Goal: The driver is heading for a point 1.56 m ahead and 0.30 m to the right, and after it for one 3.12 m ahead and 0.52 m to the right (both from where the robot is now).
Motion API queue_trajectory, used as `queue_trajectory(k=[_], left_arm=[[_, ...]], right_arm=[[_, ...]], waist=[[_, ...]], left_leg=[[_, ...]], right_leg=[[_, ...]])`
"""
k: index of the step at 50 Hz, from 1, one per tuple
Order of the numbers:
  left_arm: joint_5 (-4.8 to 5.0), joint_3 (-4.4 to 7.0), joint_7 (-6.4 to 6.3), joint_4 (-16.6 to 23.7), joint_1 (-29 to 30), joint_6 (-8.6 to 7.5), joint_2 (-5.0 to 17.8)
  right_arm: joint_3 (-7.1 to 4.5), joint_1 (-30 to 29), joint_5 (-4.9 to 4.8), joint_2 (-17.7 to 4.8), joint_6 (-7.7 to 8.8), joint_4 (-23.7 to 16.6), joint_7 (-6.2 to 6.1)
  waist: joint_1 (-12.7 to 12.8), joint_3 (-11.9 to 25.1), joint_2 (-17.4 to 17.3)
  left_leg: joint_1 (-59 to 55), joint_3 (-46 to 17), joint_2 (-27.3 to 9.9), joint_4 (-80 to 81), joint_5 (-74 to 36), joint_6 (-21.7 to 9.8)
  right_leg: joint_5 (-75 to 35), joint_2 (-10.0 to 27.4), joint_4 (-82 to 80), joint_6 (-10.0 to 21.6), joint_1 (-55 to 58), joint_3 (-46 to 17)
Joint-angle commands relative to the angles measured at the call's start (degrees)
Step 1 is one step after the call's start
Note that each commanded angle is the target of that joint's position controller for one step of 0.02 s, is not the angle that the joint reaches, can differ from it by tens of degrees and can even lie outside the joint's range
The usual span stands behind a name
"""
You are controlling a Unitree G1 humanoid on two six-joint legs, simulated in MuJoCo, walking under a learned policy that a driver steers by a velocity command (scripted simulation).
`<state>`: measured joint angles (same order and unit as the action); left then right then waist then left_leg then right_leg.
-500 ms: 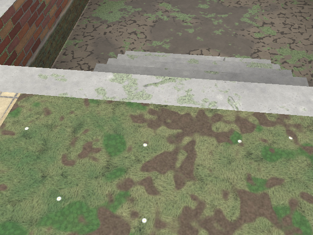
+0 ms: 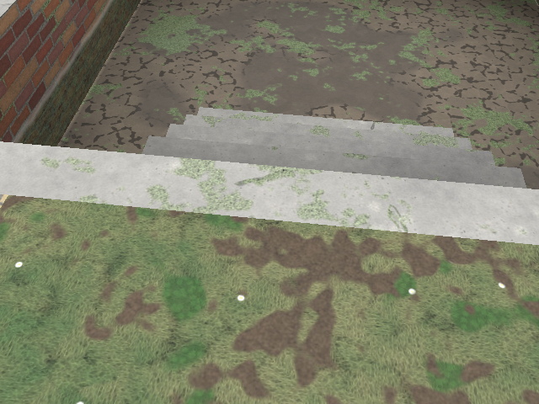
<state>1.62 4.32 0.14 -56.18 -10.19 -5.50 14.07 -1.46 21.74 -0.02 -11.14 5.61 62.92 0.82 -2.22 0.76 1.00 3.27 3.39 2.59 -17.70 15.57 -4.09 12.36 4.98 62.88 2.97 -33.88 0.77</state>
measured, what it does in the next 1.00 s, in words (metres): walks ahead: right foot, then left foot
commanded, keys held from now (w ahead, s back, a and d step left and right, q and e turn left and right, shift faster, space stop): w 0.62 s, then no key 0.08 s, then e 0.30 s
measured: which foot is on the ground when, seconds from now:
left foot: down 0.00-0.30, up 0.32-0.78, down 0.80-1.00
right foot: up 0.00-0.26, down 0.28-0.82, up 0.84-1.00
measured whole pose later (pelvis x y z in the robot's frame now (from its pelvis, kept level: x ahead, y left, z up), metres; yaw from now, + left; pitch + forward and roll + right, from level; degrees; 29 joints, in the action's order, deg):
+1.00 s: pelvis +0.50 +0.00 -0.01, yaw -7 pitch +2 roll +0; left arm 1.2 4.7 -2.5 -52.3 -12.9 0.8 16.3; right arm -2.6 4.3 1.7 -13.0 3.1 51.4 -0.9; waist 0.8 -2.8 2.2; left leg 22.4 7.1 -2.1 -25.6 5.5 -2.7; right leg 26.7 2.8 66.1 -2.2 -32.0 -0.3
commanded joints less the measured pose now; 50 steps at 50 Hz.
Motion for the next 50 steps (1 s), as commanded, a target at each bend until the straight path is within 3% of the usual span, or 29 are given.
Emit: queue_trajectory(k=[1,4,9,11,12,13,14,15,16,17,18,19,21,23,25,27,30,35,37,39,40,41,42,43,44,45,46,48,50], left_arm=[[-0.48,-0.09,0.19,4.8,6.0,0.16,1.0],[-0.31,-1.02,0.67,7.7,13.8,0.02,0.2],[0.24,-1.35,2.16,10.7,19.9,-0.37,1.9],[0.17,-0.58,2.58,10.8,17.5,-0.70,3.9],[0.08,0.23,2.48,10.0,13.7,-0.71,5.6],[0.11,1.50,2.18,7.6,5.1,-0.59,7.8],[-0.11,2.69,1.63,4.6,-5.7,-0.28,10.4],[-1.82,3.86,1.15,2.9,-14.5,0.07,15.5],[-1.63,2.58,1.26,2.5,-14.4,0.29,12.6],[-0.78,1.52,1.41,3.1,-8.6,0.00,9.4],[-0.75,0.67,1.44,4.5,-2.9,-0.27,6.8],[-1.37,0.08,1.86,4.9,1.1,-0.75,5.2],[-2.14,-0.67,2.45,4.5,3.6,-1.36,3.0],[-1.93,-0.53,2.21,3.3,1.5,-1.45,4.1],[-2.08,-0.13,1.20,2.6,-0.9,-1.48,6.4],[-1.97,0.05,0.31,2.0,-3.8,-1.27,7.3],[-1.44,0.03,-0.38,1.4,-6.9,-0.87,7.6],[-1.26,-0.02,-0.80,-0.7,-11.8,0.54,7.9],[-1.06,0.15,-0.99,-1.2,-12.0,1.43,8.1],[-0.66,0.31,-1.26,-0.4,-9.2,1.98,8.6],[-1.13,-0.09,-1.24,0.6,-9.6,1.85,7.6],[-2.20,-1.39,-1.01,2.0,-13.0,1.29,3.3],[-0.96,-2.25,-0.99,1.5,-18.2,0.92,1.1],[0.32,-0.29,-0.99,1.5,-16.1,1.28,7.7],[1.10,0.29,-1.34,3.3,-11.1,2.08,8.5],[0.66,0.40,-1.90,3.6,-8.9,3.32,7.2],[0.06,0.88,-2.54,3.7,-9.1,4.90,6.6],[-0.50,0.97,-3.02,4.5,-11.0,6.97,4.3],[-0.66,1.35,-3.21,6.1,-10.2,7.53,4.1]], right_arm=[[-0.96,1.6,0.26,-8.5,-0.02,-2.0,-1.12],[-1.21,2.5,0.21,-9.6,-0.15,-2.5,-1.79],[-1.92,6.3,-0.78,-9.5,-0.52,-1.0,-1.80],[-2.49,4.9,-0.59,-10.7,-0.93,-1.5,-1.84],[-2.83,4.1,-0.46,-11.5,-1.26,-1.8,-1.86],[-2.81,3.0,-0.24,-11.4,-1.75,-2.2,-1.83],[-2.31,1.8,0.14,-10.5,-1.86,-3.2,-1.66],[-0.63,7.8,0.22,-4.1,-1.08,-4.1,-0.96],[-0.08,8.0,-0.80,-3.0,0.65,-3.3,-0.32],[-1.53,2.2,-2.39,-7.9,1.85,-5.3,-0.05],[-1.84,-2.7,-3.07,-9.5,2.34,-6.9,-0.30],[-2.17,-4.6,-2.56,-9.1,2.18,-7.3,-0.91],[-2.66,-1.7,-1.38,-7.0,0.36,-6.6,-1.65],[-2.59,-1.4,-1.15,-5.3,-0.85,-6.9,-1.96],[-3.02,-6.3,-0.64,-6.7,-1.22,-9.0,-2.23],[-3.23,-11.0,-0.14,-7.1,-1.05,-10.6,-2.09],[-2.90,-17.0,-0.29,-6.0,-0.50,-12.3,-1.41],[-1.82,-24.7,-0.34,-4.9,0.11,-14.7,0.11],[-2.25,-24.0,-0.19,-6.7,0.49,-15.3,0.57],[-3.52,-15.8,0.55,-10.0,1.14,-12.9,0.30],[-4.68,-9.6,1.30,-14.0,1.59,-11.3,-0.15],[-5.35,-3.8,2.60,-18.3,1.32,-11.1,-0.80],[-4.79,-2.7,1.39,-17.1,0.09,-11.9,-0.84],[-3.98,-4.6,0.74,-14.0,-0.90,-13.2,-0.86],[-3.44,-9.5,0.53,-12.3,-1.54,-14.4,-1.32],[-2.87,-13.2,0.58,-10.7,-1.78,-14.6,-1.64],[-2.46,-16.1,0.79,-9.1,-1.95,-14.7,-1.85],[-2.77,-18.8,2.02,-9.6,-2.17,-14.6,-1.92],[-3.07,-19.3,2.10,-10.3,-2.07,-14.3,-2.45]], waist=[[0.4,-6.0,-3.6],[-1.3,-7.7,-4.6],[-1.5,-9.2,-4.9],[1.1,-6.0,-6.1],[3.5,-2.7,-7.6],[8.0,2.4,-8.2],[12.5,8.7,-7.6],[10.4,19.0,5.0],[9.7,24.2,11.2],[9.0,14.5,9.0],[7.3,7.3,4.8],[4.8,2.9,0.4],[0.8,1.0,2.2],[0.0,-0.8,2.6],[0.4,-2.8,2.1],[1.7,-3.6,1.5],[3.5,-3.8,1.7],[6.0,-4.8,1.9],[4.7,-3.1,3.4],[0.0,1.2,4.0],[-1.9,6.7,1.2],[-1.5,16.1,-8.4],[-1.2,27.2,-18.7],[-2.0,26.5,-11.7],[-0.8,18.6,-9.0],[0.6,11.7,-6.2],[2.5,8.0,-6.4],[4.5,4.4,-8.7],[4.8,3.5,-8.7]], left_leg=[[-2.1,-10.6,-14.5,9.6,-23.4,-7.3],[1.8,-7.2,-12.8,11.9,-21.5,-6.3],[-6.3,-6.2,-16.3,10.2,-24.5,-6.0],[-10.1,-5.3,-17.2,4.9,-38.4,-4.9],[-11.2,-4.8,-17.2,0.0,-48.8,-4.2],[-9.6,-3.2,-15.4,-9.9,-55.8,-3.1],[0.8,-2.4,-13.1,-23.9,-49.0,-1.4],[23.4,-1.0,-4.0,-47.8,-20.7,2.2],[32.2,-9.1,1.4,-60.7,15.2,2.2],[38.3,-11.1,-2.6,-64.7,13.4,0.8],[38.3,-9.0,-5.9,-63.0,8.2,0.0],[35.6,-7.8,-8.5,-58.7,3.8,0.0],[28.4,-8.3,-11.4,-53.1,0.4,-0.1],[28.0,-7.4,-12.1,-49.3,-0.5,0.7],[32.7,-7.1,-12.8,-43.5,-5.7,2.1],[36.7,-6.9,-12.8,-36.3,-12.6,3.1],[35.7,-5.3,-10.9,-25.1,-20.9,3.5],[30.9,-2.7,-6.8,-13.9,-22.3,3.3],[27.9,-3.9,-5.7,-11.3,-18.8,2.0],[17.5,-3.0,-3.5,-6.5,-21.1,0.2],[5.3,-4.9,-7.2,-7.9,-38.9,-1.5],[-17.3,-17.2,-21.5,-14.5,-61.7,-7.8],[-26.5,-30.1,-31.3,-12.7,-64.6,-15.2],[-20.3,-27.5,-28.3,-9.9,-51.9,-13.8],[-12.7,-21.7,-26.0,-7.3,-40.2,-11.3],[-3.2,-17.3,-23.4,-3.8,-31.0,-10.0],[5.2,-13.9,-21.6,-0.7,-22.7,-8.8],[15.9,-8.8,-19.8,4.1,-14.6,-9.0],[16.7,-6.0,-20.1,5.7,-14.0,-9.9]], right_leg=[[-6.5,1.8,-9.9,-1.6,-10.8,-0.3],[-14.0,-0.6,-23.4,-2.0,-5.1,2.1],[-14.8,-1.7,-31.8,0.6,-4.4,1.6],[-11.5,-3.6,-32.9,2.4,0.9,2.4],[-9.6,-5.4,-32.3,3.4,6.7,3.6],[-9.2,-7.3,-32.7,5.0,17.5,4.7],[-9.3,-3.3,-31.0,7.5,34.8,0.2],[1.5,12.5,-33.2,15.9,57.6,-25.5],[8.3,18.6,-45.2,19.0,60.5,-45.9],[11.0,16.0,-47.2,15.5,52.6,-39.3],[7.6,14.0,-48.7,13.2,42.2,-29.6],[2.3,11.8,-50.8,11.8,32.2,-23.1],[-2.0,8.2,-53.7,10.2,22.2,-15.5],[-3.3,7.3,-56.2,11.1,18.0,-12.1],[-4.3,7.2,-57.9,11.6,18.1,-10.5],[-6.5,7.1,-58.2,11.1,20.8,-9.4],[-9.3,5.4,-57.8,9.2,23.1,-5.7],[-21.9,5.6,-51.4,7.5,28.7,-2.2],[-27.6,6.9,-46.3,6.2,31.9,-4.4],[-34.3,5.0,-37.4,3.8,33.2,-5.4],[-29.2,1.0,-27.9,1.5,28.6,-3.7],[-2.2,-5.3,-8.5,-2.2,10.5,-0.7],[30.1,-9.8,7.4,-4.2,1.3,-3.6],[28.9,-6.6,12.9,-4.2,-0.2,-8.5],[24.9,-4.1,13.2,-4.3,-4.3,-5.8],[21.0,-1.9,10.9,-4.9,-4.3,-4.3],[18.0,-0.1,8.3,-5.2,-1.0,-4.1],[13.5,-0.4,6.5,-5.4,5.2,-1.9],[10.7,0.0,2.4,-5.3,5.0,-1.4]])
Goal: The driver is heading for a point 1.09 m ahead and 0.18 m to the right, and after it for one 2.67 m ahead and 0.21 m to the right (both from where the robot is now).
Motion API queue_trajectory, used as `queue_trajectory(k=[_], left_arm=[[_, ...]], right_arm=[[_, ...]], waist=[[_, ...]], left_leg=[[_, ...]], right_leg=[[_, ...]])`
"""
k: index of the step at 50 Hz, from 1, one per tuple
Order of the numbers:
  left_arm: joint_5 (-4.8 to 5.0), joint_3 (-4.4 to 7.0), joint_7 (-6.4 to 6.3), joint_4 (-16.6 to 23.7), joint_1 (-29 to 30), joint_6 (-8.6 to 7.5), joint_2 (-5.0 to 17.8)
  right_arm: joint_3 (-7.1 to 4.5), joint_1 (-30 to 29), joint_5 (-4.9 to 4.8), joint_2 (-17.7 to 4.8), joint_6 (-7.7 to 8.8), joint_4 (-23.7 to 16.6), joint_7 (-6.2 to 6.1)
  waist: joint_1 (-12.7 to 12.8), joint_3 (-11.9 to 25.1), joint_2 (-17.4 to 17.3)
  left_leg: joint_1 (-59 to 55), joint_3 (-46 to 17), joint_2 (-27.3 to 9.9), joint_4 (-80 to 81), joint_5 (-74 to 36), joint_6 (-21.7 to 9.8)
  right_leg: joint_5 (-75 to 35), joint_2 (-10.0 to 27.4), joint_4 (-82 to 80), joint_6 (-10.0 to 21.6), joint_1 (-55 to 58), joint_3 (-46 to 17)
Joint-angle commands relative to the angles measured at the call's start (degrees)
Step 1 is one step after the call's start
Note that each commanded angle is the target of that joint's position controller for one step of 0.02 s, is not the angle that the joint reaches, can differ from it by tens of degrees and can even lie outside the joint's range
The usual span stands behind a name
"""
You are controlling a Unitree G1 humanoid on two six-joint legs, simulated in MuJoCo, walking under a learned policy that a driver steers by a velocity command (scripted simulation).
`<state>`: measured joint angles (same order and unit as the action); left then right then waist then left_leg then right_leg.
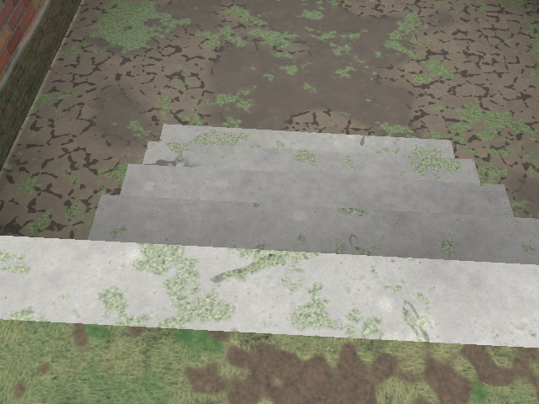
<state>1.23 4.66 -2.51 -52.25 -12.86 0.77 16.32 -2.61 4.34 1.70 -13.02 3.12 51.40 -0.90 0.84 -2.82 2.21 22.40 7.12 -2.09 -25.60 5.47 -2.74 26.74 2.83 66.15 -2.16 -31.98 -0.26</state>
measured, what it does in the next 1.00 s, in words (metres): steps on the spot, turning right: right foot, then left foot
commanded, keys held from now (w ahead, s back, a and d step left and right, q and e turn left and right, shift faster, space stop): e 0.36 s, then no key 0.56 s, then w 0.08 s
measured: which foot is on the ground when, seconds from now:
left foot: down 0.00-0.26, up 0.28-0.68, down 0.70-1.00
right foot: up 0.00-0.24, down 0.26-1.00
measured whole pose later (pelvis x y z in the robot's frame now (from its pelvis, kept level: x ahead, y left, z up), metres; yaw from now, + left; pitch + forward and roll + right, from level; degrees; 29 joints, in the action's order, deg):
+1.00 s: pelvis +0.08 -0.03 +0.00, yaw -18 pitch -1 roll +0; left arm 0.1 3.6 -1.1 -50.1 -10.9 0.7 14.2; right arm -2.4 7.5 -0.3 -13.6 1.5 56.5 -1.0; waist -0.3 -0.9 0.2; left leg 13.1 0.5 -0.7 -31.4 17.9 -0.2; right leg 18.4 -2.5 32.1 1.7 -13.6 -3.4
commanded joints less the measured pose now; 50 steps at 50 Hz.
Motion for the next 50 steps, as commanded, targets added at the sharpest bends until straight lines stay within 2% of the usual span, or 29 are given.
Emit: queue_trajectory(k=[1,5,9,11,12,13,14,15,16,17,18,19,20,22,26,31,33,34,35,36,37,38,39,40,42,46,47,48,50], left_arm=[[-0.39,1.13,-0.47,3.1,-6.3,1.33,2.0],[-0.49,1.20,0.70,6.1,-1.3,1.39,2.4],[-0.46,1.69,1.94,8.5,1.4,1.85,3.5],[-0.62,1.96,2.61,8.5,-0.4,1.93,3.4],[-0.86,2.41,2.61,8.0,-2.2,1.90,4.0],[-1.17,3.41,2.20,7.8,-4.1,1.75,7.0],[-1.28,4.81,1.13,9.0,-4.9,1.75,14.0],[-2.80,4.47,1.49,10.4,-5.2,0.57,14.9],[-3.18,4.13,1.93,10.6,-4.1,-0.77,13.3],[-2.28,3.93,1.79,11.2,-0.8,-1.65,12.5],[-1.27,3.39,1.54,12.1,2.1,-1.80,10.5],[-0.72,2.74,1.18,12.5,4.2,-1.64,8.9],[-0.96,2.19,0.88,12.7,4.2,-1.56,7.6],[-1.31,1.64,0.53,12.2,2.9,-1.78,6.6],[-1.48,1.45,0.21,11.2,2.6,-1.65,7.0],[-1.90,0.91,0.97,10.3,4.0,-1.19,7.0],[-1.38,0.25,1.02,9.8,5.2,-0.98,5.9],[-0.96,-0.09,0.98,9.2,4.7,-0.92,5.3],[-1.40,-0.56,0.93,9.0,3.2,-1.21,4.1],[-2.44,-0.57,1.22,9.0,0.3,-1.65,3.6],[-2.46,-0.78,1.30,8.9,-0.1,-1.77,2.2],[-2.51,-0.59,1.32,8.8,2.9,-1.64,3.7],[-2.09,-0.18,1.20,9.0,5.1,-1.29,4.6],[-1.79,0.03,1.02,8.8,5.9,-0.74,4.9],[-1.80,0.04,1.08,8.3,5.2,-0.16,4.5],[-1.66,-0.03,1.30,6.4,4.5,-0.52,3.5],[-1.60,-0.11,1.32,5.3,3.2,-0.55,2.9],[-1.20,0.07,1.29,4.6,2.6,-0.53,3.1],[-0.52,0.24,1.16,4.6,2.3,-1.12,3.5]], right_arm=[[-2.12,-1.7,0.16,-8.9,0.40,-2.6,-1.10],[-2.80,-2.4,-0.64,-10.8,-0.79,-2.5,-2.32],[-3.40,-1.4,-1.75,-12.3,-2.27,-2.1,-2.22],[-3.58,-2.1,-2.65,-12.6,-3.02,-2.1,-2.06],[-3.50,-0.5,-3.01,-11.6,-3.40,-1.3,-1.90],[-3.15,2.4,-2.67,-9.4,-3.81,-0.3,-1.54],[-2.42,2.2,-0.28,-6.2,-3.72,-2.2,-0.85],[-2.68,-3.9,-0.21,-7.1,-3.21,-4.9,-1.12],[-3.19,-6.4,-1.35,-8.7,-3.18,-5.5,-1.26],[-3.50,-5.1,-2.05,-9.2,-3.24,-5.0,-1.57],[-3.84,-3.6,-1.54,-9.8,-3.30,-3.7,-2.10],[-4.12,-2.4,-1.17,-10.3,-3.40,-3.1,-2.35],[-4.14,-1.6,-1.17,-10.0,-3.34,-2.8,-2.25],[-3.93,-0.8,-1.67,-8.9,-3.17,-2.5,-2.07],[-2.85,-2.5,-1.78,-6.8,-3.14,-2.8,-1.62],[-2.68,-1.5,-2.22,-8.0,-2.88,-2.2,-0.79],[-2.40,0.6,-2.08,-7.2,-2.37,-1.3,-0.37],[-2.20,2.1,-1.65,-7.1,-2.00,-0.6,-0.07],[-2.42,3.6,-0.80,-9.2,-1.73,-0.2,-0.04],[-3.25,3.9,-0.38,-13.8,-1.74,-0.2,-0.19],[-2.65,1.5,-0.90,-11.7,-1.95,0.3,0.02],[-2.01,-0.6,-1.09,-8.7,-1.84,-0.3,0.36],[-1.85,-1.2,-0.93,-8.3,-1.61,-0.2,0.42],[-1.84,-1.1,-0.96,-8.9,-1.25,-0.2,0.44],[-1.68,0.2,-1.20,-9.0,-0.57,0.8,0.23],[-1.19,1.6,-1.46,-8.1,-0.84,2.2,-0.29],[-1.06,2.8,-1.43,-7.6,-1.04,3.0,-0.31],[-1.28,3.4,-1.85,-8.2,-1.29,3.4,-0.33],[-1.54,4.0,-2.74,-9.1,-1.31,3.3,-0.55]], waist=[[1.5,7.5,-9.5],[0.5,8.6,-9.0],[-0.2,7.9,-9.3],[1.5,7.9,-8.9],[1.9,8.1,-7.6],[1.8,6.9,-1.2],[-0.9,5.9,16.5],[2.0,7.7,14.4],[2.1,8.2,8.3],[0.0,7.5,5.9],[-0.9,8.2,3.8],[-1.9,8.4,4.3],[-2.2,9.5,4.7],[-2.0,10.3,4.0],[-0.6,8.9,5.2],[0.2,6.5,5.8],[-1.6,6.1,4.7],[-2.7,6.0,3.5],[-2.1,7.8,1.0],[1.2,8.9,-7.1],[2.6,9.0,-12.9],[1.4,7.7,-12.1],[0.5,6.8,-10.8],[0.0,6.1,-9.5],[-0.4,5.6,-7.0],[-1.3,4.7,-3.6],[-1.5,5.6,-3.2],[-1.7,4.4,-3.2],[-1.9,-0.5,-3.9]], left_leg=[[-3.8,-8.9,-16.0,13.7,-4.3,-11.5],[-6.6,-5.1,-17.0,13.9,-2.6,-10.7],[-10.8,-3.8,-18.4,11.3,-1.0,-8.9],[-11.4,-2.3,-17.8,7.1,0.2,-6.3],[-10.5,-0.9,-16.1,3.3,2.7,-3.8],[-6.0,2.8,-12.0,-6.1,7.7,0.4],[10.9,7.6,-3.5,-25.0,28.1,6.3],[17.9,-2.9,1.4,-36.4,34.2,7.0],[19.6,-7.3,0.8,-40.7,30.2,5.9],[20.4,-8.8,0.1,-40.7,24.4,4.9],[19.8,-9.8,-0.7,-40.0,20.7,4.7],[18.0,-9.9,-0.8,-39.9,18.0,4.9],[15.8,-9.6,-0.3,-40.6,15.8,5.1],[14.3,-9.6,-0.1,-37.8,12.9,5.3],[9.6,-9.6,-0.6,-24.4,11.3,6.3],[-0.4,-7.8,0.2,-13.9,13.9,5.8],[-5.5,-6.8,0.7,-4.2,8.7,4.7],[-10.2,-7.0,0.5,3.3,0.1,3.7],[-16.0,-11.0,-3.2,4.5,-8.4,2.3],[-19.4,-15.9,-9.2,1.8,-19.6,-0.7],[-15.0,-17.9,-11.2,2.3,-14.2,-5.2],[-11.3,-17.8,-9.7,3.8,-5.5,-4.8],[-10.1,-15.9,-7.6,4.0,-1.1,-2.8],[-9.3,-14.2,-5.9,3.5,0.1,-1.2],[-9.0,-12.3,-4.3,2.6,1.5,0.3],[-10.5,-10.5,-2.7,0.9,1.5,0.9],[-11.0,-9.9,-2.1,1.2,7.5,0.7],[-10.3,-9.7,-1.4,1.1,16.8,-0.1],[-7.4,-13.2,-2.8,2.8,33.6,-2.9]], right_leg=[[-5.3,2.6,-3.6,0.0,2.5,-0.4],[-9.8,2.8,-13.9,0.5,5.6,1.2],[-8.0,1.5,-22.2,2.1,8.4,3.5],[-11.7,-0.1,-31.0,4.1,13.2,5.5],[-14.9,-1.5,-35.8,5.7,17.0,5.7],[-23.5,0.9,-43.1,8.3,21.8,-0.6],[-43.7,15.0,-44.8,14.9,29.8,-20.7],[-42.9,19.4,-47.0,23.0,27.3,-28.6],[-38.9,16.7,-47.8,21.8,27.1,-24.8],[-36.7,13.9,-47.5,18.4,26.8,-20.6],[-35.0,12.3,-46.9,15.7,26.6,-18.4],[-36.0,11.5,-46.8,14.9,25.1,-16.3],[-37.7,10.6,-46.7,14.8,24.4,-14.9],[-38.6,9.9,-46.8,15.0,25.6,-13.4],[-33.5,9.1,-47.2,15.0,25.7,-12.9],[-30.9,8.9,-46.4,15.6,20.9,-14.2],[-32.0,7.7,-43.9,14.0,20.5,-14.1],[-30.8,6.4,-42.8,11.9,19.3,-13.6],[-26.5,4.2,-41.0,9.1,17.3,-12.6],[-18.3,-1.1,-36.1,6.5,14.2,-7.9],[-11.4,-3.7,-37.0,4.4,15.5,-4.9],[-12.8,-3.0,-37.8,3.5,18.4,-4.6],[-15.6,-2.9,-37.6,3.7,19.3,-4.5],[-18.7,-2.7,-37.5,4.2,19.8,-5.1],[-21.7,-1.9,-38.8,5.0,20.9,-6.2],[-22.7,-1.7,-39.8,5.3,20.0,-6.6],[-16.9,-2.3,-40.0,5.3,20.1,-5.9],[-7.5,-3.5,-39.4,5.8,18.5,-4.9],[8.9,-4.1,-38.3,6.9,12.2,-4.6]])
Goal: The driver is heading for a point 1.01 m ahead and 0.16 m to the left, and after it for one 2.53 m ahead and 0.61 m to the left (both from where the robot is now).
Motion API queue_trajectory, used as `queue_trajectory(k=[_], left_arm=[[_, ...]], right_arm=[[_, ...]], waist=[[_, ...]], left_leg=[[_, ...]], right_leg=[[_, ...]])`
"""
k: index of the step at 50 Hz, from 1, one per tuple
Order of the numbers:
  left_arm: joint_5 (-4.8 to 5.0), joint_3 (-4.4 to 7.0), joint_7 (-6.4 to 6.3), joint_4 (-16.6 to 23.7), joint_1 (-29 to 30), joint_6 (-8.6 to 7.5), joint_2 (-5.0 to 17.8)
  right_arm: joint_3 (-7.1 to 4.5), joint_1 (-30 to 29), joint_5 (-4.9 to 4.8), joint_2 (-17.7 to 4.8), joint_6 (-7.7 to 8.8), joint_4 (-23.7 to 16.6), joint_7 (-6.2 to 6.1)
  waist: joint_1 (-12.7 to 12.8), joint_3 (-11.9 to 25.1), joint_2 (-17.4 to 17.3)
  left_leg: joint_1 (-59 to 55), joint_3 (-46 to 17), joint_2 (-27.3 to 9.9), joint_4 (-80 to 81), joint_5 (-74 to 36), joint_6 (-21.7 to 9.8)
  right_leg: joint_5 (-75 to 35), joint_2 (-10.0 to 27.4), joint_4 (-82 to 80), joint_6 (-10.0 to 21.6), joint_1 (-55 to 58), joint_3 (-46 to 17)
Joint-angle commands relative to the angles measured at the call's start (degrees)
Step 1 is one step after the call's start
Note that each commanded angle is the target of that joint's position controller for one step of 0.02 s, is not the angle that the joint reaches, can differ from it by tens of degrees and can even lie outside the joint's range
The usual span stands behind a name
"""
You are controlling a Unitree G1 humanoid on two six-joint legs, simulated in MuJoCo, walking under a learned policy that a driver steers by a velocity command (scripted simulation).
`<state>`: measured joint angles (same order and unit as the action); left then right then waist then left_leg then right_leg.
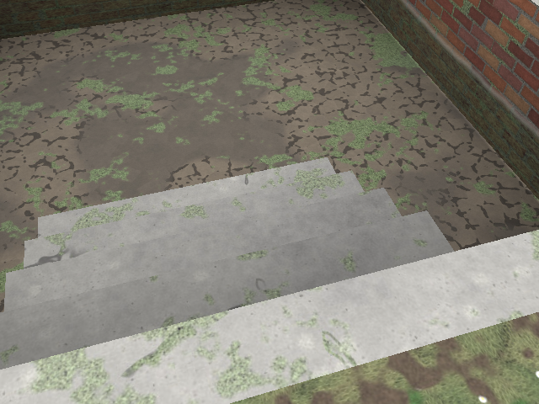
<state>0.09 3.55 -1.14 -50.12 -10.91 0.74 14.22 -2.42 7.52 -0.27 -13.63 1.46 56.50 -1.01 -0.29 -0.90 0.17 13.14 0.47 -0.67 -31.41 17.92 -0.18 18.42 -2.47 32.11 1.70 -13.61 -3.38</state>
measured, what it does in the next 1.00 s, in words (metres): walks ahead: left foot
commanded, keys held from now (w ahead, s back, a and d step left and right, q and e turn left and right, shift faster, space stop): w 0.84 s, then w+q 0.16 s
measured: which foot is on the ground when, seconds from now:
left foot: down 0.00-0.16, up 0.18-0.56, down 0.58-1.00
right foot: down 0.00-0.58, up 0.60-1.00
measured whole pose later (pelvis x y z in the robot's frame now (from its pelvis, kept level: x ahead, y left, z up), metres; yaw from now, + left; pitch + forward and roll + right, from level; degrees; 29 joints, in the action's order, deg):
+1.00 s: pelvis +0.48 +0.01 +0.00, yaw +3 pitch +3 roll +3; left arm -4.3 -0.1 2.1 -47.8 -3.0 -3.1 11.0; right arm -2.1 28.3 4.1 -9.7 6.7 59.2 4.4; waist -5.2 1.3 1.9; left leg 1.8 1.2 4.1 -17.3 19.0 -2.5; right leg 1.5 4.1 32.8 3.0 -34.8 -1.6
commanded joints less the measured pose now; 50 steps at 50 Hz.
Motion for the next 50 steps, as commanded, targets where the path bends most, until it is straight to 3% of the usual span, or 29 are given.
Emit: queue_trajectory(k=[1,5,7,8,9,10,11,12,13,15,16,19,21,25,28,29,30,31,32,33,34,36,38,39,43,44,45,47,50], left_arm=[[0.97,1.26,-0.23,2.7,0.6,-1.96,5.3],[1.46,1.13,0.60,3.1,2.1,-5.31,3.5],[1.58,1.50,1.04,0.7,-3.6,-5.86,3.7],[-6.58,2.14,1.73,-3.0,-14.6,-8.43,4.0],[-7.67,2.81,1.60,-6.0,-22.3,-10.16,4.1],[-6.29,2.26,1.86,-5.5,-27.5,-10.72,6.5],[-6.11,1.68,2.38,-5.1,-23.5,-10.83,6.5],[-5.23,1.17,3.22,-5.0,-18.8,-10.10,5.2],[-5.02,-0.23,3.72,-5.4,-17.5,-9.26,2.4],[-4.80,-2.21,3.09,-4.7,-13.6,-8.00,-1.9],[-4.85,-2.63,2.73,-3.9,-12.9,-7.74,-2.5],[-4.52,-2.94,2.84,-5.1,-17.1,-8.16,-0.3],[-3.96,-2.38,3.81,-7.8,-23.2,-7.88,2.8],[-4.59,-1.75,4.52,-8.8,-23.0,-7.55,3.7],[-5.56,-0.53,4.41,-8.4,-21.3,-7.14,6.7],[-6.08,-0.78,4.73,-8.5,-21.6,-7.26,5.3],[-7.10,-2.81,5.37,-7.6,-31.4,-7.93,-0.9],[-5.32,-3.16,6.66,-6.8,-26.1,-7.84,-2.4],[-3.02,-1.53,6.51,-3.1,-12.8,-7.99,0.2],[-3.41,-0.90,5.16,-2.6,-8.8,-8.23,1.8],[-5.39,-1.21,3.84,-2.0,-8.8,-8.09,0.7],[-5.93,-2.53,3.50,-2.1,-10.1,-6.77,-4.1],[-4.94,-2.51,4.00,-1.7,-10.1,-5.70,-3.9],[0.37,-0.63,2.81,0.3,-9.5,-4.22,1.6],[-0.61,-2.05,2.61,3.7,0.8,-3.41,-1.3],[-6.52,-4.42,4.22,3.2,2.5,-3.98,-5.5],[-6.22,-3.59,4.36,3.8,2.6,-4.00,-3.4],[-5.01,-2.21,3.66,4.9,6.9,-4.36,2.4],[-4.16,-2.20,2.22,6.2,12.5,-4.64,2.9]], right_arm=[[-1.73,1.7,-1.11,-8.8,0.87,-1.9,-0.53],[-2.84,4.9,-1.24,-11.6,2.79,-1.0,-0.20],[-2.52,0.4,-1.55,-10.3,2.77,-2.5,0.37],[-1.26,-4.3,4.17,-6.0,3.46,-5.8,0.69],[-1.16,-8.2,6.18,-3.1,4.08,-7.3,1.51],[-1.04,-9.2,5.78,-1.6,5.19,-8.6,2.01],[-1.09,-6.6,3.88,-2.4,6.32,-7.8,1.69],[-1.90,-3.0,3.25,-5.6,6.75,-5.7,1.21],[-2.36,-0.5,3.86,-6.4,6.47,-5.1,1.08],[-1.29,0.2,5.91,-2.2,4.95,-5.4,1.95],[-1.01,-0.6,5.93,-1.0,4.45,-5.5,2.56],[0.70,-8.7,4.17,1.8,3.09,-8.2,4.16],[1.03,-13.2,3.72,1.2,2.40,-9.9,4.53],[0.52,-15.9,3.80,-1.6,2.19,-11.9,4.03],[-1.07,-8.9,1.46,-5.1,2.37,-10.6,3.63],[-1.98,2.7,1.15,-7.3,2.69,-7.2,3.03],[-1.93,18.0,1.14,-9.1,2.77,-4.1,2.71],[-1.96,32.3,3.67,-8.6,2.90,1.0,2.09],[-2.85,29.3,4.75,-9.3,4.64,2.0,1.82],[-2.67,17.8,3.45,-7.8,5.29,-0.5,1.59],[-1.11,12.1,2.88,-2.5,5.16,-1.8,1.25],[0.36,6.8,2.65,2.9,4.84,-3.2,1.37],[-0.15,8.0,2.80,1.7,5.93,-3.5,1.60],[-1.70,10.6,1.14,-5.7,5.19,-2.3,1.76],[-1.25,13.3,0.06,-3.7,4.42,-2.0,1.54],[0.48,14.6,6.32,1.4,6.12,-1.7,4.09],[-0.63,14.7,5.71,-2.0,6.67,-1.9,5.35],[-1.58,17.1,4.24,-5.5,6.72,-1.5,6.06],[-1.50,24.1,4.48,-5.0,5.26,1.4,5.30]], waist=[[-1.1,-4.8,-2.5],[-0.9,-6.4,-8.9],[2.8,-4.9,-8.4],[6.9,-2.1,2.0],[10.5,-4.2,8.6],[11.5,-2.3,11.8],[8.4,-6.8,6.4],[5.8,-6.2,3.8],[3.9,-4.2,3.7],[0.1,-3.0,2.7],[0.0,-2.8,2.6],[2.8,-3.4,2.2],[4.6,-4.0,4.4],[2.6,-3.7,6.1],[-2.9,1.7,6.1],[-6.3,8.3,3.4],[-7.0,24.5,-8.2],[-11.9,26.4,-8.9],[-11.9,8.1,-4.3],[-7.6,-0.7,-2.3],[-4.1,1.1,-2.1],[0.6,0.2,-1.3],[1.4,-0.6,-2.4],[4.0,-2.1,-1.7],[1.6,-3.7,-4.9],[-0.4,0.1,-2.3],[0.6,-1.2,-3.0],[-0.8,0.3,-1.8],[-2.6,0.8,-2.6]], left_leg=[[1.9,-9.8,-6.1,10.2,25.0,-7.1],[-1.1,-26.0,-17.4,18.3,24.7,-13.9],[5.2,-20.2,-14.4,15.6,17.6,-11.4],[14.4,-14.1,-10.9,11.6,23.3,-12.4],[25.7,-4.8,-1.0,-8.6,16.3,-8.0],[38.1,-9.4,5.5,-22.4,13.7,-6.2],[46.2,-17.3,5.3,-28.4,9.1,-8.1],[45.2,-15.2,3.6,-34.3,4.6,-8.2],[43.3,-12.7,2.2,-37.5,2.1,-8.2],[36.3,-7.3,-2.0,-35.2,-4.1,-7.8],[33.3,-4.9,-3.1,-32.6,-7.7,-6.9],[24.9,1.9,-3.3,-15.8,-14.6,-3.2],[22.4,4.0,-1.5,-8.7,-12.4,-2.3],[22.3,3.5,0.1,-2.7,-13.6,-5.5],[1.2,6.9,4.4,-1.5,-18.5,-8.5],[-15.6,3.2,2.1,-4.6,-22.6,-11.1],[-47.1,-18.8,-12.5,-1.7,-23.8,-23.9],[-51.0,-38.7,-21.2,9.1,-18.2,-27.0],[-35.0,-34.2,-18.2,13.4,-6.8,-19.3],[-18.3,-27.0,-17.4,16.3,-2.2,-17.0],[-10.4,-22.1,-15.4,18.5,-4.2,-16.6],[0.4,-15.4,-13.6,22.1,-12.1,-16.1],[3.2,-11.2,-11.4,24.8,-10.3,-16.3],[4.9,-8.9,-11.4,24.1,-18.5,-13.5],[9.3,-1.5,-6.5,23.1,-21.4,-10.7],[9.1,-4.6,-8.6,22.4,-24.1,-14.8],[3.9,-6.2,-10.1,21.3,-28.0,-16.2],[-5.1,-8.3,-11.5,17.9,-33.7,-16.2],[-16.9,-11.3,-13.6,13.3,-34.9,-14.0]], right_leg=[[18.6,1.6,-3.1,3.4,-9.3,-1.6],[6.0,2.0,6.1,3.1,-12.7,3.5],[4.4,2.3,-0.2,4.6,-1.4,3.6],[2.0,0.9,-3.6,5.0,16.0,5.3],[11.3,10.3,-11.9,11.5,22.6,-14.7],[9.6,20.5,-19.5,19.9,31.2,-40.2],[5.6,23.9,-21.5,20.7,31.2,-38.7],[2.0,22.7,-21.0,18.2,29.5,-31.1],[-1.9,21.1,-20.9,16.4,27.4,-25.7],[-10.1,16.6,-21.7,12.7,18.2,-14.2],[-12.3,14.9,-23.5,12.3,14.4,-10.4],[-19.6,11.5,-26.0,12.6,6.5,-2.5],[-26.1,13.3,-25.9,13.5,7.9,-2.8],[-37.5,17.5,-23.5,12.5,16.8,-3.5],[-61.9,13.6,-11.9,7.3,12.1,3.0],[-55.2,10.4,0.6,4.0,4.3,4.4],[-26.9,1.8,20.7,-0.4,-16.9,4.1],[14.2,-4.0,40.7,-0.5,-25.8,-1.2],[10.2,0.3,48.5,2.7,-34.5,-6.3],[4.5,5.4,47.1,4.3,-33.3,-4.7],[2.0,7.7,42.8,5.6,-27.0,-4.4],[-0.2,10.1,38.8,5.5,-20.3,-3.1],[0.0,10.3,33.7,4.2,-22.0,-1.0],[-5.1,9.1,30.2,1.3,-19.5,3.0],[-18.2,8.1,12.7,-0.9,-12.8,6.4],[-22.3,8.9,10.3,0.4,-13.4,2.1],[-21.2,7.8,7.9,0.7,-16.3,1.8],[-19.1,6.7,2.5,0.9,-20.0,1.3],[-15.0,6.6,-3.0,2.2,-23.7,1.6]])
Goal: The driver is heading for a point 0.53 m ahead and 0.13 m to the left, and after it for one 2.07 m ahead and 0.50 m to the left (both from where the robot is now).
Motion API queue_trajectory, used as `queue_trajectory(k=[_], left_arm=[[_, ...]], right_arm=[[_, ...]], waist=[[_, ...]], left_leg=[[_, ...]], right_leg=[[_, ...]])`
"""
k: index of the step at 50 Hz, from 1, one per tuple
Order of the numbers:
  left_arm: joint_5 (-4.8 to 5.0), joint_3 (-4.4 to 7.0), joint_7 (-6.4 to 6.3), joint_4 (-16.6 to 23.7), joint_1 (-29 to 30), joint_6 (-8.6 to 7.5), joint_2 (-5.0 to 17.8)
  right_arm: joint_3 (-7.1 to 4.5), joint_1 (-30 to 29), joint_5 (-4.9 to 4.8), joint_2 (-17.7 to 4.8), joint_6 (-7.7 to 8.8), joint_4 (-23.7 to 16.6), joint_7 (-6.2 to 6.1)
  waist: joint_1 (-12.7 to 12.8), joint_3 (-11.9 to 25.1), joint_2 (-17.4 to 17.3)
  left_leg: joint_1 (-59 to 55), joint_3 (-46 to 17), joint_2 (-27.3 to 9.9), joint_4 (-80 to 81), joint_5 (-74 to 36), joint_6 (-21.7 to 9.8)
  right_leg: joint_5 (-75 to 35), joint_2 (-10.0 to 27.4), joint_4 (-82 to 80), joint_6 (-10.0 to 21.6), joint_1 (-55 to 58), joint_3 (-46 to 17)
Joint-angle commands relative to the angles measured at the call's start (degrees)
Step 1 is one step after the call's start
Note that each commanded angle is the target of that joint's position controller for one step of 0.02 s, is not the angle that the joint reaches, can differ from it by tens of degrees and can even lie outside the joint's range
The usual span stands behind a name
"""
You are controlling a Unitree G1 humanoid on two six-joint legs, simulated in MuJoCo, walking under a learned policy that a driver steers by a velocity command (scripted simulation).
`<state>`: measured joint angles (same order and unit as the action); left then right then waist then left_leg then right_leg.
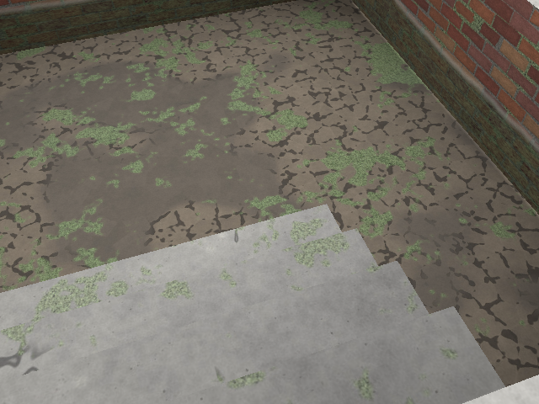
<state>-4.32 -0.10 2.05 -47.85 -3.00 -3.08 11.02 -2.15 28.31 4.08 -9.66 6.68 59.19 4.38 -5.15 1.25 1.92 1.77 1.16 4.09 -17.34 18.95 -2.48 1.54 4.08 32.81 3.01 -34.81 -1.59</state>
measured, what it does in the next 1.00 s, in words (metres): goes down, turning left: right foot, then left foot 0.18 m lower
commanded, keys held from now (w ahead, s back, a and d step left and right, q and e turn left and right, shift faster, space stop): w+q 0.64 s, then q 0.10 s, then no key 0.04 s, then e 0.22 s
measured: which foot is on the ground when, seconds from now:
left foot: down 0.00-0.08, up 0.10-0.72, down 0.74-1.00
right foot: up 0.00-0.04, down 0.06-0.74, up 0.76-1.00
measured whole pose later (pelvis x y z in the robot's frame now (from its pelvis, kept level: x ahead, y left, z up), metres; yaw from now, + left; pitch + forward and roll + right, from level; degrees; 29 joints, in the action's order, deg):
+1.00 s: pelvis +0.45 +0.15 -0.20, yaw +26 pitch +2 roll +2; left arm -3.8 1.8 5.5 -52.3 -11.4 -5.9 14.1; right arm -0.9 23.7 4.8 -11.7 5.1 58.6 4.5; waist -0.6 -0.1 3.2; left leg 20.4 7.9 1.1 -39.8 21.0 -3.3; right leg 6.2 6.7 64.4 -1.2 -40.5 -0.4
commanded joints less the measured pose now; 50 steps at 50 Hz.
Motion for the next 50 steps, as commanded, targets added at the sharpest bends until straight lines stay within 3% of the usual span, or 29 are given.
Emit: queue_trajectory(k=[1,3,4,5,6,7,9,13,17,20,21,22,25,27,28,30,33,35,36,37,38,39,40,41,43,44,45,46,50], left_arm=[[0.46,1.41,-1.01,4.1,5.3,-1.21,5.7],[2.36,3.78,-1.84,1.4,-6.0,-2.75,11.9],[2.65,4.40,-2.10,-0.4,-19.5,-3.26,15.6],[1.51,3.94,-2.37,-4.5,-30.7,-2.91,12.4],[0.93,4.41,-2.75,-4.7,-26.6,-3.70,12.2],[1.52,3.88,-2.92,-3.7,-19.6,-3.77,9.9],[2.26,1.68,-3.36,-2.5,-15.2,-3.49,2.3],[0.50,2.24,-3.68,-3.3,-16.9,-3.92,2.4],[-3.74,2.44,-3.14,-7.1,-23.1,-3.48,2.1],[-2.95,0.98,-2.74,-8.1,-22.4,-3.88,0.6],[-3.27,0.09,-3.40,-11.1,-25.5,-4.11,-1.8],[-2.06,-0.28,-4.46,-11.8,-30.1,-4.52,-1.5],[-2.22,-0.94,-5.19,-14.6,-37.3,-4.48,-0.8],[-3.62,-2.34,-4.88,-11.2,-32.2,-4.52,-2.2],[-3.98,-2.33,-4.01,-11.1,-32.0,-4.43,-1.2],[-2.00,-1.49,-3.67,-12.4,-33.2,-4.57,1.6],[-0.34,0.03,-5.50,-16.5,-41.1,-1.54,3.5],[-2.34,0.44,-5.12,-14.6,-36.2,-0.23,3.6],[-3.28,0.54,-3.26,-12.5,-31.2,0.51,5.0],[-3.70,-0.11,-0.55,-13.1,-31.8,1.67,3.9],[-2.00,-1.27,2.58,-12.6,-43.2,1.04,-3.1],[0.58,0.22,3.21,-9.6,-36.2,-0.98,3.0],[2.82,0.13,2.99,-3.2,-21.6,-2.83,4.5],[3.74,0.84,2.05,-1.1,-15.0,-4.16,7.5],[3.53,0.49,1.28,-4.1,-20.0,-3.47,4.3],[2.12,-0.27,0.60,-5.8,-25.8,-3.15,-0.6],[1.29,-0.07,1.43,-9.9,-29.8,-2.40,-1.7],[0.55,0.50,2.68,-10.9,-31.9,-1.30,-1.3],[0.27,2.36,4.63,-11.6,-37.8,-2.22,3.1]], right_arm=[[-1.68,2.3,0.51,-8.8,-0.56,-1.6,-0.04],[-1.60,-2.6,-0.01,-8.7,-0.25,-4.7,-0.25],[0.75,3.0,0.22,-0.7,1.14,-7.2,-0.65],[0.51,-0.3,-0.49,-3.4,1.14,-7.0,-0.17],[-0.48,-3.9,-1.37,-5.5,0.79,-7.0,-0.74],[-0.56,-4.8,-1.13,-6.1,0.48,-6.0,-2.30],[0.54,-5.6,0.87,-2.7,-0.14,-6.5,-2.95],[0.65,-10.0,0.02,-2.2,-0.72,-8.1,-0.37],[1.34,-7.0,0.66,-0.7,-2.04,-7.3,1.96],[0.75,-10.8,0.88,-3.8,-2.23,-9.8,2.45],[1.37,-14.9,0.95,-3.3,-2.46,-11.6,1.59],[1.41,-17.3,1.52,-3.0,-2.38,-12.3,0.79],[1.89,-21.8,0.47,-1.5,-2.50,-13.2,1.02],[1.89,-20.9,0.36,-1.5,-2.99,-12.2,0.61],[1.37,-20.8,0.72,-2.2,-4.10,-12.4,0.27],[0.66,-22.8,2.44,-3.9,-5.42,-13.8,-0.31],[1.81,-29.4,3.47,-0.6,-5.07,-12.9,-0.22],[0.21,-16.7,1.97,-2.6,-3.44,-6.2,-1.21],[-2.46,-0.1,0.55,-7.9,-2.41,0.5,-2.20],[-5.58,10.2,1.08,-16.4,-2.90,3.0,-1.90],[-7.03,16.2,-0.08,-24.6,-3.16,1.9,-1.42],[-6.81,19.2,1.11,-21.9,-3.43,2.3,-1.63],[-6.38,16.8,-1.02,-18.2,-3.04,2.4,-1.83],[-5.11,11.1,-1.65,-14.8,-2.43,0.9,-1.52],[-1.67,2.5,1.16,-7.7,-2.53,0.0,0.21],[-0.28,-2.3,0.73,-4.9,-1.29,-2.6,-0.75],[0.15,-5.9,-0.29,-3.9,-0.40,-3.8,-1.13],[0.56,-9.0,-0.98,-5.1,-0.02,-4.8,-0.54],[1.30,-17.5,1.69,-8.6,-0.21,-7.2,0.34]], waist=[[2.9,-0.9,-5.4],[8.7,6.2,-2.4],[11.2,22.6,11.4],[15.6,23.2,11.0],[14.1,9.6,5.2],[10.9,2.5,3.0],[7.5,1.8,0.9],[6.6,-0.2,-0.8],[6.4,-0.8,0.5],[6.2,-2.1,0.0],[7.5,-3.6,-0.7],[9.9,-3.3,-1.3],[12.8,-5.5,1.1],[11.4,-5.3,-0.2],[10.5,-7.0,1.6],[10.6,-11.7,0.1],[17.1,-14.1,-2.3],[10.8,-7.7,-4.8],[3.3,-1.5,-8.6],[-2.2,5.0,-15.0],[2.2,27.9,-19.4],[-2.6,29.1,-13.0],[-6.2,21.2,-12.9],[-4.5,13.0,-7.7],[5.3,-1.7,0.0],[9.7,-3.8,-1.8],[11.1,-7.0,-3.3],[13.7,-5.7,-5.9],[16.4,-0.1,-4.5]], left_leg=[[-2.8,-11.6,-17.6,-1.9,-35.8,-10.6],[12.1,-7.3,-10.2,-13.3,-37.0,-4.9],[30.5,-3.6,-0.3,-32.3,-10.5,0.5],[41.4,-4.7,0.9,-49.0,16.5,0.7],[45.2,-8.3,-3.6,-57.4,11.5,-1.2],[43.7,-7.5,-7.6,-58.5,6.3,-1.5],[37.9,-8.0,-11.0,-53.4,0.5,-1.6],[36.3,-5.4,-12.1,-44.2,-3.6,-0.2],[38.3,-5.7,-12.7,-46.6,-19.4,-1.4],[40.9,-5.7,-12.9,-47.5,-20.6,-2.3],[50.8,-12.2,-16.2,-42.0,-26.6,-2.4],[56.5,-10.7,-15.7,-32.8,-31.8,-1.9],[57.6,-6.5,-16.1,-27.9,-35.5,-1.0],[30.5,0.8,-12.9,-17.7,-53.3,-1.8],[25.4,1.8,-11.8,-19.9,-49.9,-2.0],[31.7,0.1,-13.0,-13.3,-41.8,-2.3],[39.0,0.5,-14.7,3.3,-38.9,-1.8],[16.7,4.3,-10.8,1.9,-43.6,-0.7],[-5.7,8.1,-7.5,3.9,-56.7,-0.4],[-26.2,2.9,-11.0,-1.1,-61.9,-3.7],[-51.6,-5.8,-19.8,-24.7,-87.7,-14.2],[-51.9,-13.5,-24.8,-25.2,-98.6,-20.5],[-46.3,-15.3,-27.7,-21.0,-85.5,-21.9],[-28.8,-15.1,-29.6,-19.3,-76.9,-20.9],[9.7,-11.2,-29.9,-13.2,-65.5,-15.7],[23.0,-7.9,-25.5,-8.8,-58.2,-14.4],[32.4,-2.4,-21.3,-4.7,-51.3,-13.6],[36.0,0.1,-18.3,-5.6,-45.3,-12.4],[43.8,1.3,-19.2,-15.9,-37.7,-10.0]], right_leg=[[1.7,-0.8,-3.9,2.3,3.2,1.6],[-8.0,0.0,0.4,8.6,30.5,0.9],[-7.5,14.6,-5.1,22.2,59.7,-19.5],[1.0,20.7,-13.7,22.5,63.3,-35.0],[10.5,19.1,-15.8,16.7,49.0,-29.3],[12.7,17.6,-17.8,13.8,36.0,-21.1],[6.0,15.2,-21.6,11.9,28.6,-12.7],[-3.4,11.8,-25.2,11.3,24.5,1.0],[-6.6,11.9,-20.5,11.2,23.4,7.0],[-5.0,13.4,-17.7,11.2,22.5,8.7],[-4.4,16.2,-15.9,10.5,31.1,5.8],[-2.7,15.1,-14.4,9.6,40.0,6.7],[-2.9,15.6,-10.4,9.1,41.6,7.4],[11.2,7.5,-6.0,4.7,17.5,16.3],[17.8,9.3,-6.2,4.2,12.6,15.3],[20.9,14.7,-1.9,2.6,19.6,12.4],[20.6,17.9,3.0,2.1,36.3,8.0],[14.9,12.9,15.9,-0.7,28.3,12.9],[18.2,7.2,29.7,-3.1,19.1,17.8],[36.8,2.7,46.9,-6.2,6.3,15.7],[51.2,0.5,71.6,-8.6,-1.2,9.9],[51.6,-0.3,83.1,-10.6,-9.9,6.2],[53.2,1.3,86.4,-9.8,-26.7,5.1],[52.6,6.0,81.3,-8.7,-27.9,3.0],[41.8,9.1,60.2,-6.4,-10.1,-1.3],[25.2,8.4,48.0,-4.4,-2.6,-2.9],[11.5,7.0,36.0,-3.8,3.4,-1.3],[4.0,5.3,30.4,-3.4,8.2,0.6],[-3.4,1.2,35.9,-4.3,23.9,1.0]])
Keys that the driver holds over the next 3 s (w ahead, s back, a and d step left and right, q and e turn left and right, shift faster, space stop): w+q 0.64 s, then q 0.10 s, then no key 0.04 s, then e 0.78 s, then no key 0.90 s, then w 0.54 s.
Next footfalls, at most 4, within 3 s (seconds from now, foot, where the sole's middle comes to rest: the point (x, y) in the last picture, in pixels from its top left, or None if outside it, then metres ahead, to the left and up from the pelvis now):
0.06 right None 0.21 -0.13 -0.77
0.74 left None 0.44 0.26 -0.95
1.06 right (238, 397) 0.57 0.07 -0.95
1.40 left None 0.48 0.29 -0.95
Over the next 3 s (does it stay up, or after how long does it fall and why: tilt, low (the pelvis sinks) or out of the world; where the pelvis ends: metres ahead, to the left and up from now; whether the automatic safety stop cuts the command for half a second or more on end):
stays up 0.56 0.19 -0.21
